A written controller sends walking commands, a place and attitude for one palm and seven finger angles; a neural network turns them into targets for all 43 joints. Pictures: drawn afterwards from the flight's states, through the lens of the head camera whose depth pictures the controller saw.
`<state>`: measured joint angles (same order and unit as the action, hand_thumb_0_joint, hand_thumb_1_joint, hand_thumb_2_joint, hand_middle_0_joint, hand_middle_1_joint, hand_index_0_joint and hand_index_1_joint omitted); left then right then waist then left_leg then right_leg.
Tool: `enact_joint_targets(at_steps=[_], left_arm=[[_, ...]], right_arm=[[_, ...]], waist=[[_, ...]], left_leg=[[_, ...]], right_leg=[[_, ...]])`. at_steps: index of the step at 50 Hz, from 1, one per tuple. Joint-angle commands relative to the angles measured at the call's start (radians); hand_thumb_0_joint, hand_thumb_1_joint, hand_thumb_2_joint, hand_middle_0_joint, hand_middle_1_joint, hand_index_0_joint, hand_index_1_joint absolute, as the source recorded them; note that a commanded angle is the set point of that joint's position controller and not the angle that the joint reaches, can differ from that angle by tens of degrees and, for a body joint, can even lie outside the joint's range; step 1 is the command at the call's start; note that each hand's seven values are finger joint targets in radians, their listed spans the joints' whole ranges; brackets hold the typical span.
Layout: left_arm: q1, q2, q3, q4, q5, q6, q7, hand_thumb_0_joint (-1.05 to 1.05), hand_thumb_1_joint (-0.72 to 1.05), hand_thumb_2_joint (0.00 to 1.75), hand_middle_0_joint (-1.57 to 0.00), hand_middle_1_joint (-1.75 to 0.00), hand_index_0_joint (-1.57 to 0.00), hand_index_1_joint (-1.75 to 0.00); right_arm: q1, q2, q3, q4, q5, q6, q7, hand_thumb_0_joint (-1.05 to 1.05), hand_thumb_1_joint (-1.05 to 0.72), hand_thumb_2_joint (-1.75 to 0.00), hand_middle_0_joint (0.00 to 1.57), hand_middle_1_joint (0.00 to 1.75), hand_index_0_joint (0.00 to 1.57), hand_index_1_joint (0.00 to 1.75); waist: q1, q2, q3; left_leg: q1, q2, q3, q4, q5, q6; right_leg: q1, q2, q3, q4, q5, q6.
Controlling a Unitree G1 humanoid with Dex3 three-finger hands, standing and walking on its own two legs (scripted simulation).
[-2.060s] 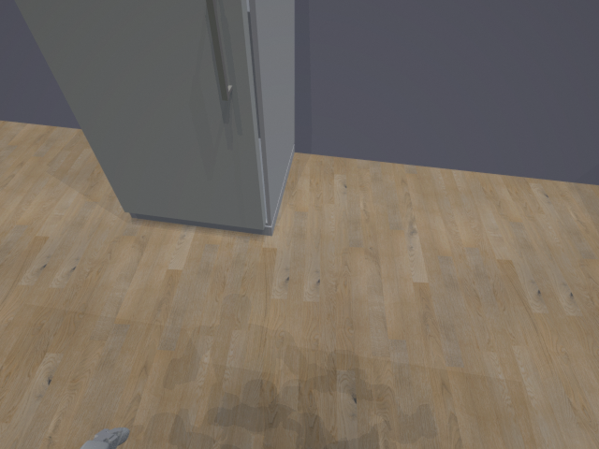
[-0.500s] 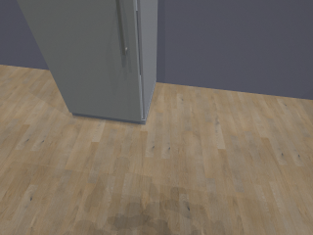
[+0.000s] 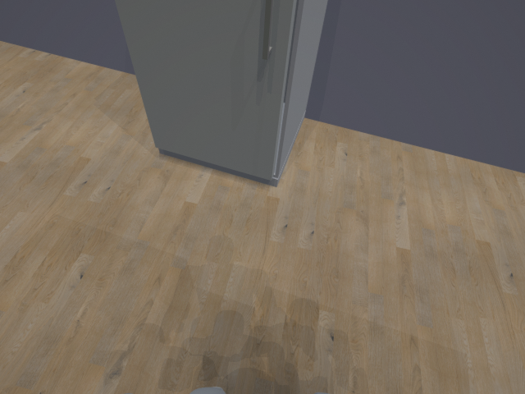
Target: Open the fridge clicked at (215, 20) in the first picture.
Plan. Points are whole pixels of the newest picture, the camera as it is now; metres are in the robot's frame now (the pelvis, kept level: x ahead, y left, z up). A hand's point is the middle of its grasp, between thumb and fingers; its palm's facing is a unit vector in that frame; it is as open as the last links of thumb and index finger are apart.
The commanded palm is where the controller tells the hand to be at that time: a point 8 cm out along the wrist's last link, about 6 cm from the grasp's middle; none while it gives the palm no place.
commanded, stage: walk to a spot facing it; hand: right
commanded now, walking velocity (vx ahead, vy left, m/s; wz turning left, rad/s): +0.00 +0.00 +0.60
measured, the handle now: (271, 2) +1.06 +0.01 +0.11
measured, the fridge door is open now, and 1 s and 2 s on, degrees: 0 0 0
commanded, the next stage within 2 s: none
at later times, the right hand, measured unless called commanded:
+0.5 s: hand out of the picture +0.09 -0.25 -0.15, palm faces -0.18 +0.96 -0.23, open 7.4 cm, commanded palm none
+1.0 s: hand (310, 364) +0.19 -0.08 -0.13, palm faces -0.57 +0.79 -0.22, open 7.4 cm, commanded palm none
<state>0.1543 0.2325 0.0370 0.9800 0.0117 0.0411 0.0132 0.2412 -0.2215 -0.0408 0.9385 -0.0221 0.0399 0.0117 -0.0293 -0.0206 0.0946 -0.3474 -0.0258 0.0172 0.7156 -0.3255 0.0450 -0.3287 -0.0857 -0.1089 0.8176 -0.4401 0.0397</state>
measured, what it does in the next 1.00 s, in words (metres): steps on the spot, turning left: right foot, then left foot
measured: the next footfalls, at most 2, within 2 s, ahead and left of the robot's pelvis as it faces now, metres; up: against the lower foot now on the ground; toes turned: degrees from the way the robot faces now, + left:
right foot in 0.42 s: +0.02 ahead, -0.15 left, +0.00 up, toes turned +14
left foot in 0.92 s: -0.08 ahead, +0.11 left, +0.00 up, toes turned +39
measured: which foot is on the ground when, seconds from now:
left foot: down 0.00-0.42, up 0.44-0.90, down 0.92-1.00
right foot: up 0.00-0.40, down 0.42-0.90, up 0.92-1.00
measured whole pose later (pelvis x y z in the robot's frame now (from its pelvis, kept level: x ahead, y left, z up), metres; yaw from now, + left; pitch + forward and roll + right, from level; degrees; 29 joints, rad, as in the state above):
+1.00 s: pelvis -0.02 +0.00 +0.01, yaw +35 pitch +0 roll +1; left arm 0.38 0.27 0.05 1.05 0.03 0.03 -0.01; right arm 0.14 -0.20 -0.06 0.89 -0.01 -0.02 0.03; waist 0.04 -0.04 0.04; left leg -0.23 0.01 0.08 0.57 -0.34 0.01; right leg -0.38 -0.16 -0.12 1.05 -0.47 0.05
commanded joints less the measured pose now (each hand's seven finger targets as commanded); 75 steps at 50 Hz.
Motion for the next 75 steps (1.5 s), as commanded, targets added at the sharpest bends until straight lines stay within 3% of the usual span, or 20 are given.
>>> enact_joint_targets(at_steps=[1, 4, 14, 19, 20, 22, 27, 33, 43, 44, 45, 46, 47, 52, 60, 63, 65, 66, 69, 75], left_arm=[[-0.075, 0.128, 0.045, -0.124, -0.001, -0.017, 0.011, 0.00, 0.90, 0.90, -0.20, -0.30, -0.20, -0.30], [-0.023, 0.105, 0.045, -0.092, 0.006, -0.017, 0.007, 0.00, 0.90, 0.90, -0.20, -0.30, -0.20, -0.30], [-0.046, 0.085, 0.038, -0.125, -0.004, -0.024, 0.019, 0.00, 0.90, 0.90, -0.20, -0.30, -0.20, -0.30], [0.103, 0.093, 0.037, -0.107, -0.016, -0.042, 0.030, 0.00, 0.90, 0.90, -0.20, -0.30, -0.20, -0.30], [0.154, 0.121, 0.043, -0.096, -0.015, -0.052, 0.036, 0.00, 0.90, 0.90, -0.20, -0.30, -0.20, -0.30], [0.075, 0.255, 0.062, -0.152, -0.002, -0.049, 0.036, 0.00, 0.90, 0.90, -0.20, -0.30, -0.20, -0.30], [-0.035, 0.143, 0.033, -0.172, 0.010, -0.063, 0.034, 0.00, 0.90, 0.90, -0.20, -0.30, -0.20, -0.30], [0.190, 0.169, 0.047, -0.091, 0.016, -0.076, 0.023, 0.00, 0.90, 0.90, -0.20, -0.30, -0.20, -0.30], [0.201, 0.185, 0.053, -0.038, 0.024, -0.080, 0.002, 0.00, 0.90, 0.90, -0.20, -0.30, -0.20, -0.30], [0.187, 0.164, 0.047, -0.045, 0.015, -0.080, -0.005, 0.00, 0.90, 0.90, -0.20, -0.30, -0.20, -0.30], [0.156, 0.085, 0.022, -0.094, 0.002, -0.080, -0.018, 0.00, 0.90, 0.90, -0.20, -0.30, -0.20, -0.30], [0.023, 0.105, 0.020, -0.159, 0.015, -0.077, -0.016, 0.00, 0.90, 0.90, -0.20, -0.30, -0.20, -0.30], [-0.024, 0.117, 0.027, -0.168, 0.012, -0.077, -0.014, 0.00, 0.90, 0.90, -0.20, -0.30, -0.20, -0.30], [0.086, 0.079, 0.037, -0.083, 0.021, -0.063, -0.030, 0.00, 0.90, 0.90, -0.20, -0.30, -0.20, -0.30], [-0.008, 0.055, 0.031, -0.125, 0.009, -0.087, -0.046, 0.00, 0.90, 0.90, -0.20, -0.30, -0.20, -0.30], [0.212, 0.105, 0.047, -0.052, 0.014, -0.104, -0.024, 0.00, 0.90, 0.90, -0.20, -0.30, -0.20, -0.30], [0.447, 0.290, 0.082, 0.013, 0.033, -0.111, -0.004, 0.00, 0.90, 0.90, -0.20, -0.30, -0.20, -0.30], [0.378, 0.247, 0.069, 0.017, 0.022, -0.103, 0.007, 0.00, 0.90, 0.90, -0.20, -0.30, -0.20, -0.30], [0.183, 0.084, 0.029, -0.023, 0.020, -0.120, 0.009, 0.00, 0.90, 0.90, -0.20, -0.30, -0.20, -0.30], [0.215, 0.022, 0.029, 0.019, 0.008, -0.142, 0.017, 0.00, 0.90, 0.90, -0.20, -0.30, -0.20, -0.30]], right_arm=[[0.045, -0.227, -0.061, -0.079, 0.001, -0.023, -0.029, 0.00, -0.90, -0.90, 0.20, 0.30, 0.20, 0.30], [0.014, -0.186, -0.055, -0.095, 0.004, -0.031, -0.027, 0.00, -0.90, -0.90, 0.20, 0.30, 0.20, 0.30], [0.056, -0.201, -0.075, -0.083, -0.006, -0.015, -0.022, 0.00, -0.90, -0.90, 0.20, 0.30, 0.20, 0.30], [-0.035, -0.215, -0.077, -0.108, -0.003, 0.002, -0.019, 0.00, -0.90, -0.90, 0.20, 0.30, 0.20, 0.30], [-0.055, -0.184, -0.072, -0.123, 0.002, 0.003, -0.017, 0.00, -0.90, -0.90, 0.20, 0.30, 0.20, 0.30], [-0.056, -0.125, -0.070, -0.159, 0.002, 0.003, 0.003, 0.00, -0.90, -0.90, 0.20, 0.30, 0.20, 0.30], [-0.015, -0.121, -0.076, -0.099, -0.008, 0.018, 0.028, 0.00, -0.90, -0.90, 0.20, 0.30, 0.20, 0.30], [-0.185, -0.092, -0.056, -0.149, -0.009, 0.012, 0.051, 0.00, -0.90, -0.90, 0.20, 0.30, 0.20, 0.30], [-0.119, -0.066, -0.053, -0.117, -0.009, -0.026, 0.049, 0.00, -0.90, -0.90, 0.20, 0.30, 0.20, 0.30], [0.023, -0.121, -0.063, -0.070, -0.010, -0.039, 0.038, 0.00, -0.90, -0.90, 0.20, 0.30, 0.20, 0.30], [0.164, -0.266, -0.092, -0.025, -0.012, -0.056, 0.020, 0.00, -0.90, -0.90, 0.20, 0.30, 0.20, 0.30], [0.248, -0.322, -0.098, -0.003, 0.014, -0.048, 0.006, 0.00, -0.90, -0.90, 0.20, 0.30, 0.20, 0.30], [0.224, -0.289, -0.102, 0.000, 0.014, -0.053, -0.011, 0.00, -0.90, -0.90, 0.20, 0.30, 0.20, 0.30], [0.010, -0.172, -0.054, -0.028, -0.004, -0.085, -0.010, 0.00, -0.90, -0.90, 0.20, 0.30, 0.20, 0.30], [0.062, -0.171, -0.051, 0.034, -0.005, -0.101, -0.015, 0.00, -0.90, -0.90, 0.20, 0.30, 0.20, 0.30], [0.033, -0.159, -0.057, 0.045, 0.001, -0.099, -0.015, 0.00, -0.90, -0.90, 0.20, 0.30, 0.20, 0.30], [0.131, -0.037, -0.041, 0.020, 0.017, -0.088, 0.003, 0.00, -0.90, -0.90, 0.20, 0.30, 0.20, 0.30], [0.107, -0.067, -0.044, 0.027, 0.008, -0.083, -0.007, 0.00, -0.90, -0.90, 0.20, 0.30, 0.20, 0.30], [0.032, -0.041, -0.047, 0.048, -0.008, -0.075, 0.020, 0.00, -0.90, -0.90, 0.20, 0.30, 0.20, 0.30], [0.085, 0.011, -0.056, 0.066, -0.016, -0.033, 0.018, 0.00, -0.90, -0.90, 0.20, 0.30, 0.20, 0.30]], waist=[[-0.012, 0.201, -0.062], [0.015, 0.122, -0.128], [-0.017, 0.145, -0.167], [0.049, 0.177, -0.192], [0.075, 0.101, -0.199], [0.051, -0.260, -0.108], [-0.008, -0.105, -0.064], [0.094, -0.130, -0.037], [0.033, -0.103, -0.099], [-0.034, 0.012, -0.174], [-0.100, 0.342, -0.234], [-0.140, 0.307, -0.193], [-0.124, 0.221, -0.157], [0.031, 0.156, -0.015], [0.025, 0.160, 0.013], [0.137, 0.053, -0.080], [0.170, -0.424, -0.264], [0.155, -0.389, -0.251], [0.066, -0.090, -0.006], [0.019, -0.053, -0.044]], left_leg=[[0.088, 0.312, -0.523, -0.446, 0.205, 0.147], [0.129, 0.230, -0.399, -0.407, 0.263, 0.115], [0.174, 0.191, -0.493, -0.403, 0.247, 0.135], [0.026, 0.139, -0.502, -0.365, 0.214, 0.065], [-0.110, 0.072, -0.448, -0.299, 0.100, 0.016], [-0.322, -0.065, -0.112, 0.198, -0.190, -0.089], [-0.270, 0.017, -0.057, 0.494, -0.045, -0.124], [-0.296, 0.083, 0.005, 0.263, -0.066, -0.116], [0.150, 0.029, 0.135, -0.227, -0.013, -0.050], [0.400, 0.072, 0.076, -0.314, 0.023, -0.009], [0.665, 0.352, -0.319, -0.417, -0.087, 0.104], [0.630, 0.455, -0.531, -0.457, 0.077, 0.171], [0.553, 0.446, -0.527, -0.463, 0.033, 0.195], [0.208, 0.269, -0.208, -0.499, 0.105, 0.121], [0.153, 0.243, -0.205, -0.476, 0.160, 0.098], [0.076, 0.167, -0.152, -0.199, 0.311, 0.054], [-0.212, -0.055, 0.019, 0.424, -0.251, -0.028], [-0.252, -0.006, -0.080, 0.581, -0.220, -0.010], [-0.259, 0.120, -0.062, 0.585, 0.034, -0.022], [-0.295, 0.132, -0.032, 0.518, 0.172, -0.061]], right_leg=[[-0.246, 0.015, 0.160, 0.363, -0.020, 0.006], [-0.197, 0.015, 0.134, 0.313, 0.084, 0.024], [-0.114, 0.058, 0.125, 0.026, 0.014, 0.018], [0.165, 0.096, 0.107, -0.346, 0.113, -0.021], [0.316, 0.037, 0.157, -0.460, 0.134, -0.046], [0.222, -0.392, 0.524, -0.648, 0.052, -0.184], [0.146, -0.188, 0.166, -0.521, 0.410, -0.169], [0.281, -0.267, 0.199, -0.605, 0.103, -0.188], [0.139, -0.260, -0.015, -0.390, 0.127, -0.094], [0.015, -0.210, -0.106, -0.177, 0.181, -0.041], [-0.330, -0.085, -0.176, 0.149, -0.128, 0.018], [-0.493, -0.033, -0.028, 0.327, -0.201, 0.022], [-0.514, -0.070, 0.046, 0.383, -0.116, 0.015], [-0.297, -0.077, 0.021, 0.204, 0.108, 0.043], [-0.126, -0.027, 0.003, -0.101, 0.219, 0.014], [0.239, 0.013, -0.004, -0.272, 0.251, -0.004], [0.537, -0.392, 0.538, -0.534, 0.040, -0.114], [0.437, -0.422, 0.623, -0.635, -0.162, -0.094], [0.144, -0.308, 0.311, -0.647, -0.011, -0.080], [0.185, -0.240, 0.040, -0.640, 0.302, -0.077]])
